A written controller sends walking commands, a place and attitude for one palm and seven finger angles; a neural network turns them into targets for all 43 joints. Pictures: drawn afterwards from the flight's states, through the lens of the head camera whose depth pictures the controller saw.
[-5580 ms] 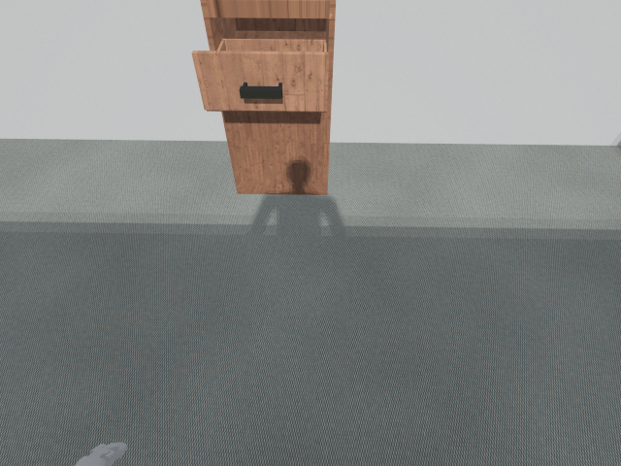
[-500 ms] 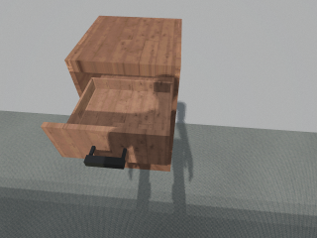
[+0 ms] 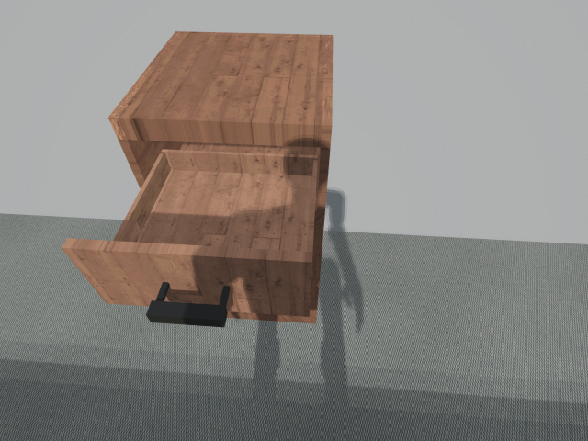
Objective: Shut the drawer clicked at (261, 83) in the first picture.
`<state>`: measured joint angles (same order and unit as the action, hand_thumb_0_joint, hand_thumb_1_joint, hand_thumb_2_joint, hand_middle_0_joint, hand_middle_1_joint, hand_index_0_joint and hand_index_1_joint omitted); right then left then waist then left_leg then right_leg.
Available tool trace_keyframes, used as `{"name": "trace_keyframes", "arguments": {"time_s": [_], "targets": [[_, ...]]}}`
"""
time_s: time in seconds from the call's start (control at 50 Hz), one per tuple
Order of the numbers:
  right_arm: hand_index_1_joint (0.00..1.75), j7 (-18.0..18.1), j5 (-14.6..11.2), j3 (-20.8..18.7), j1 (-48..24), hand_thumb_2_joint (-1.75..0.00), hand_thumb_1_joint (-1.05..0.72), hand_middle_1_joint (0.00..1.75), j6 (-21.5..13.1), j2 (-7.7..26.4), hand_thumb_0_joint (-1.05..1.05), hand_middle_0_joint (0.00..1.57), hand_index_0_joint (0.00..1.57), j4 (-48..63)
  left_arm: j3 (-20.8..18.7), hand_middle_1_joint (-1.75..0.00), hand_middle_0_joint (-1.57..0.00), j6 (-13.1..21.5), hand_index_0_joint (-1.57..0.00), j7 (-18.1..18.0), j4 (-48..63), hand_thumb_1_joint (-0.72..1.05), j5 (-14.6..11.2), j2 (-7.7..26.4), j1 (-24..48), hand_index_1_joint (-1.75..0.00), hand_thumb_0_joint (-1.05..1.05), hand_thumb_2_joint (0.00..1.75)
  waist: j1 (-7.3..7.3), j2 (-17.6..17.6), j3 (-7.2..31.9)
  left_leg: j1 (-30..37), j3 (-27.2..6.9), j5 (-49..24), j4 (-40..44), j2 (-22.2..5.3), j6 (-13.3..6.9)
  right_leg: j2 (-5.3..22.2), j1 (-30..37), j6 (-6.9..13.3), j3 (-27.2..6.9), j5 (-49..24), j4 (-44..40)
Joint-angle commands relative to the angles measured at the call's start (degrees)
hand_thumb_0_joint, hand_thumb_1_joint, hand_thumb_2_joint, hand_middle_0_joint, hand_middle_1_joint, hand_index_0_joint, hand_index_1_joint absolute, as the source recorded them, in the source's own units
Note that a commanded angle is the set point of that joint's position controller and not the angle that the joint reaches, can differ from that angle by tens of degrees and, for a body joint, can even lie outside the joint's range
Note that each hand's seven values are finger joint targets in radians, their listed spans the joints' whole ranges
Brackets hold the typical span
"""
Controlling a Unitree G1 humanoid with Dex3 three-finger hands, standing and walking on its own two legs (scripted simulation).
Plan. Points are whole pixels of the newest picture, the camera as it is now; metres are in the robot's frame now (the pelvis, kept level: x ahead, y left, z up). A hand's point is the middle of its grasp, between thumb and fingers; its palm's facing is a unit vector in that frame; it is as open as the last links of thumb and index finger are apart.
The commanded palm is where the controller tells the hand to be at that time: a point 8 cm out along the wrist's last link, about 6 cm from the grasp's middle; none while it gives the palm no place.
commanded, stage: look again from close up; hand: left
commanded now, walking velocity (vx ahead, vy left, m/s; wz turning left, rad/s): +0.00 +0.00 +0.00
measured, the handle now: (191, 301) +0.35 +0.19 -0.06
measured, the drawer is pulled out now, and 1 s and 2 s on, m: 0.28 0.28 0.28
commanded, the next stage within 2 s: raise the hand and make a fist in 0.26 s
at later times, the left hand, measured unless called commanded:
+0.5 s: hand (157, 430) +0.16 +0.20 -0.07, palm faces +0.23 -0.96 -0.17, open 7.2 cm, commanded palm +0.10 +0.24 -0.06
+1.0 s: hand (164, 430) +0.15 +0.17 -0.02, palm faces -0.06 -1.00 -0.08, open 4.8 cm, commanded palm +0.11 +0.24 -0.02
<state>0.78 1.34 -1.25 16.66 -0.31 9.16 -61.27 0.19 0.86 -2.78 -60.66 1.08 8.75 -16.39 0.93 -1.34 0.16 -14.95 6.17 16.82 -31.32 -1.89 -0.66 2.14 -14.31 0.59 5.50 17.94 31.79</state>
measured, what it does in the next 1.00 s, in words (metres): lowers itself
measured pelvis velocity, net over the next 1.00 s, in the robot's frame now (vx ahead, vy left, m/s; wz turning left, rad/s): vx -0.05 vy -0.02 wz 0.06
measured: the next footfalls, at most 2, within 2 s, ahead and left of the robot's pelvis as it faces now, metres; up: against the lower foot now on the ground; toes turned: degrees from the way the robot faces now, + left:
none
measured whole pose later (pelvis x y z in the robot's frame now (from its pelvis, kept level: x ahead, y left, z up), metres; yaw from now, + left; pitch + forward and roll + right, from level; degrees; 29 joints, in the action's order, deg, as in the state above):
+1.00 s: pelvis -0.05 -0.02 -0.08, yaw +4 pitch +11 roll -3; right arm 2.5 -2.5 1.4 9.0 -16.7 12.4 -32.9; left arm -8.8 28.8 23.0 -0.4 -16.8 14.1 -21.1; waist -1.4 -2.2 6.1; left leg -51.4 -1.5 27.5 -67.2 -4.1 0.7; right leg 1.7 -46.7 3.5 10.5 29.6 64.6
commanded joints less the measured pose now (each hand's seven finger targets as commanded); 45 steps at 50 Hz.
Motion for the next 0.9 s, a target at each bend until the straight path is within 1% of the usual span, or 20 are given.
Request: {"name": "trace_keyframes", "arguments": {"time_s": [0.0,0.32,0.34,0.36,0.38,0.4,0.42,0.44,0.46,0.5,0.54,0.58,0.6,0.66,0.7,0.72,0.78,0.8,0.84,0.88], "targets": [[0.3,0.44,-0.48,-0.33,1.9,-0.9,-0.9,0.3,-1.23,4.89,0.0,0.2,0.2,1.51,-0.74,-0.3,-0.2,1.01,-0.2,-0.37,2.85,0.9,-0.22,5.91,-3.87,-0.3,0.0,0.9,-1.09,1.76,-1.19,3.2,-6.07,-18.74,4.76,-4.75,-1.42,4.65,0.79,1.46,-6.26,-16.99,-4.89],[0.3,0.36,-0.74,-0.11,-0.75,-0.9,-0.9,0.3,-0.92,6.12,0.0,0.2,0.2,-0.58,-0.65,-0.3,-0.2,0.7,-0.2,-0.31,2.41,0.9,-0.3,6.81,-2.04,-0.3,0.0,0.9,-0.83,1.64,-0.93,7.76,-5.5,-17.65,8.07,-4.81,-1.34,5.48,2.92,0.51,-6.1,-17.28,-7.88],[0.3,0.34,-1.12,-0.21,-3.55,-0.9,-0.9,0.3,-1.18,7.92,0.0,0.2,0.2,3.51,-1.0,-0.3,-0.2,0.86,-0.2,-1.97,0.36,0.9,0.22,7.88,-5.16,-0.3,0.0,0.9,-1.82,5.4,-2.88,2.53,-4.01,-22.22,-2.78,-6.81,0.27,7.77,2.26,0.15,-8.98,-34.12,-7.81],[0.3,1.86,-3.76,-2.11,-2.93,-0.9,-0.9,0.3,-10.01,15.93,0.0,0.2,0.2,22.71,-12.62,-0.32,-0.22,13.0,-0.22,-1.36,88.75,0.9,-9.79,22.17,38.58,-0.32,0.0,0.9,3.07,-5.89,26.72,15.68,-7.48,-29.73,5.0,-0.19,-0.32,1.69,6.11,1.97,-2.94,-31.59,-2.4],[0.3,3.76,-2.51,-0.03,-6.34,-0.9,-0.9,0.3,-15.75,11.27,0.0,0.2,0.2,20.18,-8.1,-0.34,-0.24,10.04,-0.24,-1.84,71.63,0.9,-5.64,15.13,5.7,-0.34,0.0,0.9,-2.36,-15.99,24.49,24.11,-7.93,-40.9,6.97,-3.19,-0.14,-0.51,2.09,2.13,-2.01,-16.32,0.85],[0.3,3.97,-2.9,-0.47,-6.7,-0.9,-0.9,0.3,-17.44,11.54,0.0,0.2,0.2,16.08,-5.31,-0.37,-0.26,7.35,-0.26,-4.54,66.01,0.9,-7.65,10.75,3.11,-0.37,0.0,0.9,-0.56,-13.04,19.52,17.74,-6.95,-37.13,6.92,-2.65,2.3,-0.95,-1.04,1.53,-0.24,-7.14,1.92],[0.3,3.05,-3.64,-0.6,-4.05,-0.9,-0.9,0.3,-17.4,8.88,0.0,0.2,0.2,15.5,3.17,-0.39,-0.28,1.88,-0.28,-3.51,55.19,0.9,-8.14,-3.64,-12.66,-0.39,0.0,0.9,0.56,-7.86,11.3,13.63,-6.91,-32.58,6.99,-2.64,1.17,-0.93,-5.67,0.45,0.03,-4.33,0.36],[0.3,2.37,-3.34,-1.4,-5.06,-0.9,-0.9,0.3,-17.78,11.13,0.0,0.2,0.2,19.56,0.68,-0.41,-0.3,3.12,-0.3,-2.36,63.66,0.9,-9.63,-0.67,-1.85,-0.41,0.0,0.9,1.77,-3.09,3.09,7.29,-8.32,-26.33,5.77,-2.25,0.8,-0.76,-7.24,0.2,0.64,-5.97,-0.74],[0.3,2.36,-2.66,-2.62,-5.39,-0.9,-0.9,0.3,-18.28,12.23,0.0,0.2,0.2,21.39,-2.88,-0.43,-0.32,5.93,-0.32,-0.84,63.95,0.9,-9.44,2.62,-1.94,-0.43,0.0,0.9,2.14,0.12,2.18,3.39,-7.92,-19.85,3.3,-1.19,0.59,-1.1,-8.66,0.31,1.14,-6.28,-2.07],[0.3,1.87,-2.12,-3.45,-7.2,-0.9,-0.9,0.3,-18.29,12.0,0.0,0.2,0.2,24.69,-6.59,-0.47,-0.36,11.27,-0.36,2.83,55.03,0.9,-9.9,2.48,-17.19,-0.47,0.0,0.9,-1.3,8.83,-0.05,-5.33,-6.76,-13.29,-0.28,0.33,0.55,-1.78,-9.61,0.76,2.29,-6.71,-0.51],[0.3,0.69,-1.96,-3.73,-9.02,-0.9,-0.9,0.3,-17.81,11.53,0.0,0.2,0.2,28.01,-5.31,-0.52,-0.4,18.28,-0.4,8.8,50.23,0.9,-11.82,-1.41,-23.85,-0.52,0.0,0.9,-2.64,17.58,-0.45,-13.77,-5.65,-7.46,-5.3,1.09,0.99,-2.35,-14.73,0.53,2.7,-4.51,5.43],[0.3,-0.58,-2.02,-4.32,-10.81,-0.9,-0.9,0.3,-17.96,11.59,0.0,0.2,0.2,31.5,-6.37,-0.56,-0.44,26.2,-0.44,15.32,51.95,0.9,-13.46,-0.45,-25.62,-0.56,0.0,0.9,-3.77,15.57,3.26,-18.85,-4.42,-4.62,-9.99,2.02,1.19,-2.01,-16.74,0.87,1.22,-4.65,10.34],[0.3,-1.35,-2.23,-4.8,-10.86,-0.9,-0.9,0.3,-17.83,11.66,0.0,0.2,0.2,32.13,-10.13,-0.58,-0.46,29.41,-0.46,17.93,50.71,0.9,-13.48,2.97,-25.85,-0.58,0.0,0.9,-4.55,9.54,4.68,-19.9,-3.85,-4.07,-11.88,2.29,1.76,-1.39,-16.99,1.54,0.01,-4.87,12.21],[0.3,-1.72,-2.61,-4.89,-12.0,-0.9,-0.9,0.3,-17.98,11.26,0.0,0.2,0.2,36.3,-15.55,-0.65,-0.52,36.71,-0.52,23.52,56.06,0.9,-14.57,9.59,-19.13,-0.65,0.0,0.9,-4.4,2.07,11.59,-25.17,-3.19,-1.48,-18.95,2.95,1.0,-0.78,-20.15,1.68,-3.21,-2.32,17.81],[0.3,-1.05,-2.73,-4.63,-11.95,-0.9,-0.9,0.3,-17.94,11.06,0.0,0.2,0.2,37.69,-17.27,-0.69,-0.56,37.93,-0.56,23.21,63.38,0.9,-16.01,12.05,-12.31,-0.69,0.0,0.9,-3.95,-1.53,15.14,-27.3,-3.4,2.1,-21.8,2.7,0.35,-0.77,-22.7,1.25,-5.77,4.42,18.67],[0.3,-0.69,-2.73,-4.4,-11.88,-0.9,-0.9,0.3,-18.12,10.75,0.0,0.2,0.2,39.19,-15.94,-0.71,-0.58,38.68,-0.58,22.83,69.75,0.9,-17.23,10.7,-8.64,-0.71,0.0,0.9,-3.52,-4.21,17.96,-26.53,-3.94,3.47,-22.35,2.57,0.05,-0.84,-23.24,1.23,-6.43,7.87,18.94],[0.3,0.75,-2.86,-3.44,-9.33,-0.9,-0.9,0.3,-18.79,10.15,0.0,0.2,0.2,38.76,-14.88,-0.78,-0.64,40.46,-0.64,21.17,80.08,0.9,-19.23,11.2,-0.57,-0.78,0.0,0.9,-0.37,-7.25,19.53,-26.21,-5.38,5.65,-25.8,1.71,-0.72,-0.98,-26.16,1.2,-8.89,13.16,17.36],[0.3,1.31,-2.91,-3.16,-8.53,-0.9,-0.9,0.3,-19.02,10.51,0.0,0.2,0.2,37.9,-13.9,-0.8,-0.66,40.7,-0.66,20.99,81.95,0.9,-19.07,11.71,2.65,-0.8,0.0,0.9,1.56,-5.13,19.06,-27.52,-5.66,7.38,-27.33,1.3,-0.99,-1.18,-28.03,0.86,-9.86,16.27,16.65],[0.3,2.14,-3.31,-2.49,-8.03,-0.9,-0.9,0.3,-19.91,10.93,0.0,0.2,0.2,37.18,-9.15,-0.84,-0.7,39.59,-0.7,22.4,79.74,0.9,-18.65,8.93,1.65,-0.84,0.0,0.9,3.29,-3.97,15.06,-28.93,-6.47,9.37,-27.92,0.76,-1.35,-1.19,-30.11,0.89,-10.19,18.79,15.32],[0.3,2.66,-4.07,-1.91,-7.72,-0.9,-0.9,0.3,-20.49,11.93,0.0,0.2,0.2,36.29,-6.98,-0.88,-0.74,36.04,-0.74,24.86,75.06,0.9,-18.16,9.42,2.44,-0.88,0.0,0.9,4.34,-2.57,11.61,-30.99,-7.0,11.12,-27.9,0.55,-1.53,-1.13,-30.27,0.62,-10.57,20.9,13.8]]}}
